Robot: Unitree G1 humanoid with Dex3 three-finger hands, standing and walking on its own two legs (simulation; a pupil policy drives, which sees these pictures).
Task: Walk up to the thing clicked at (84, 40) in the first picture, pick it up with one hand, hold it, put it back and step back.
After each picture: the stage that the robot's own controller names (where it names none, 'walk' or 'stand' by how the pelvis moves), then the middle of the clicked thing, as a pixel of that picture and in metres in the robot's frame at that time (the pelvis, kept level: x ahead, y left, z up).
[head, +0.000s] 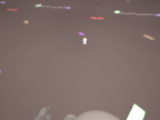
stand; (84, 41) +1.79 +0.15 -0.72
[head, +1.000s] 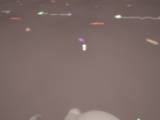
walk; (84, 47) +1.65 +0.27 -0.72
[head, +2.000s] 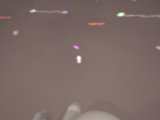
walk; (79, 59) +1.11 +0.29 -0.72
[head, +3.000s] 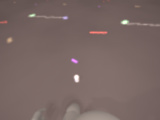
walk; (76, 78) +0.71 +0.23 -0.72
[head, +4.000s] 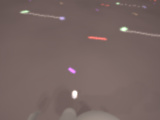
walk; (74, 94) +0.45 +0.14 -0.69
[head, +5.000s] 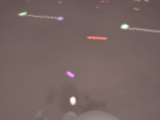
stand; (73, 100) +0.35 +0.17 -0.71
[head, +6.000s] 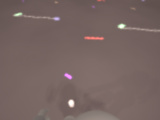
stand; (71, 103) +0.31 +0.18 -0.73
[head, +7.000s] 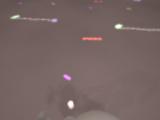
stand; (70, 104) +0.30 +0.20 -0.72
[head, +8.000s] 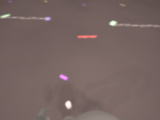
stand; (68, 104) +0.28 +0.22 -0.72
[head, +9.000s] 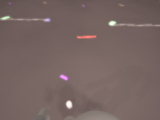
stand; (69, 104) +0.29 +0.22 -0.72
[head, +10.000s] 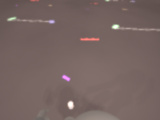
stand; (70, 105) +0.31 +0.19 -0.73
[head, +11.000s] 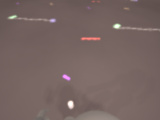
stand; (70, 104) +0.31 +0.19 -0.73
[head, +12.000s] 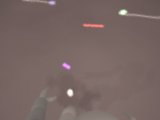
go down; (70, 93) +0.34 +0.18 -0.69
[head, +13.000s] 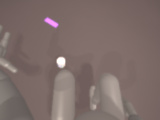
go down; (61, 62) +0.41 +0.21 -0.29
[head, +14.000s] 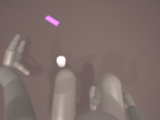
close in; (61, 61) +0.41 +0.21 -0.28
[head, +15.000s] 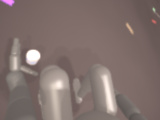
close; (32, 57) +0.40 +0.24 -0.22
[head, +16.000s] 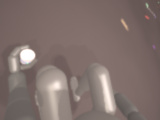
close; (27, 57) +0.40 +0.25 -0.22
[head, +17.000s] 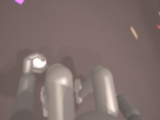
lift; (39, 63) +0.34 +0.24 -0.21
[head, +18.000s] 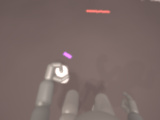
lift; (62, 74) +0.31 +0.18 +0.00
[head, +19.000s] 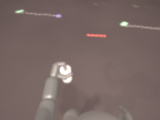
hold; (66, 74) +0.33 +0.17 +0.03
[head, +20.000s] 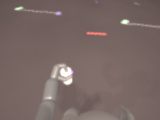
hold; (66, 76) +0.32 +0.17 +0.01
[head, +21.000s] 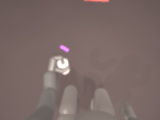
crouch; (63, 66) +0.38 +0.18 -0.07
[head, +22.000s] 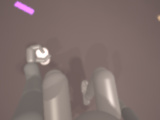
lower; (43, 56) +0.42 +0.23 -0.20
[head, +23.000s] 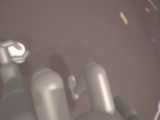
lower; (18, 53) +0.42 +0.28 -0.23
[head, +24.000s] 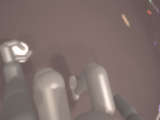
lower; (21, 53) +0.42 +0.27 -0.23
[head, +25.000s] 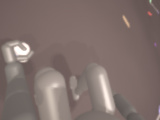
lower; (22, 53) +0.42 +0.27 -0.23
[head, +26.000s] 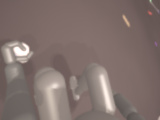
lower; (22, 53) +0.42 +0.27 -0.23
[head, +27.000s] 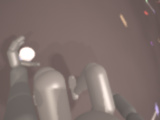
open; (25, 56) +0.40 +0.24 -0.23
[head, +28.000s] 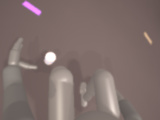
stand; (49, 58) +0.40 +0.22 -0.25
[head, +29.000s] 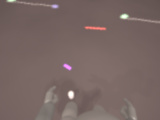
stand; (71, 95) +0.35 +0.16 -0.62
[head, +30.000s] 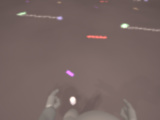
stand; (72, 100) +0.36 +0.16 -0.67
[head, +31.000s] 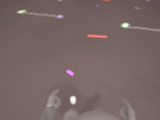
stand; (73, 100) +0.35 +0.16 -0.67
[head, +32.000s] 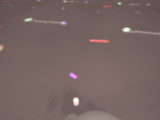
stand; (76, 101) +0.38 +0.16 -0.72
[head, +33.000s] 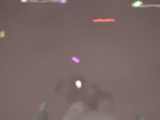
walk; (78, 84) +0.44 +0.19 -0.71
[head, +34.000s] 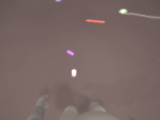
walk; (73, 73) +0.65 +0.17 -0.71
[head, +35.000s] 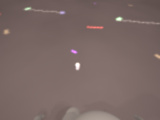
stand; (77, 66) +0.93 +0.23 -0.70
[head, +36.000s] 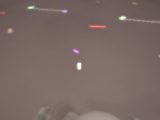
stand; (79, 66) +0.93 +0.19 -0.72
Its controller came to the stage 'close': yes
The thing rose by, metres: 0.71
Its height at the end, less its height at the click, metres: +0.00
